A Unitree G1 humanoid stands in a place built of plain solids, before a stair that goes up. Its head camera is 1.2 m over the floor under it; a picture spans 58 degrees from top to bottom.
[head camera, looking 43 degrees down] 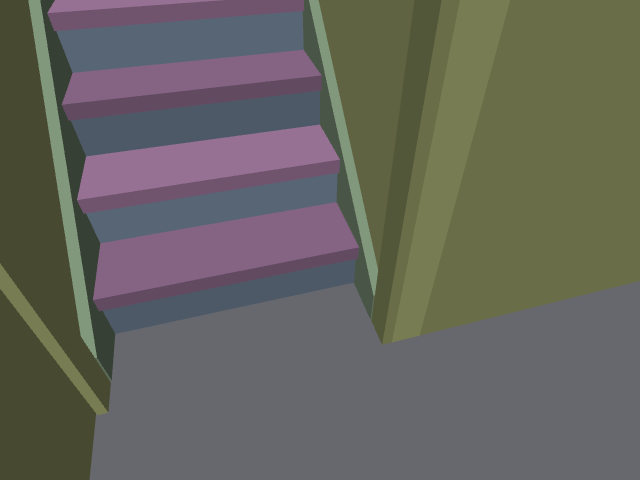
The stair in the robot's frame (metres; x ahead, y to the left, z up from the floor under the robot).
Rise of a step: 0.20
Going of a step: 0.23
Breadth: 0.83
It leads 16 degrees to the left of straight ahead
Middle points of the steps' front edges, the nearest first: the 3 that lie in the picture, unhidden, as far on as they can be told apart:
0.92 0.27 0.20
1.15 0.33 0.40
1.37 0.39 0.60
